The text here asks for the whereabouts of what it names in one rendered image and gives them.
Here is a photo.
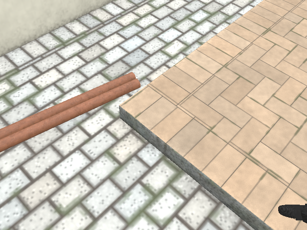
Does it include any right robot hand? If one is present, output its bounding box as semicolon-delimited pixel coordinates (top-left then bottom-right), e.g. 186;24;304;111
278;203;307;223

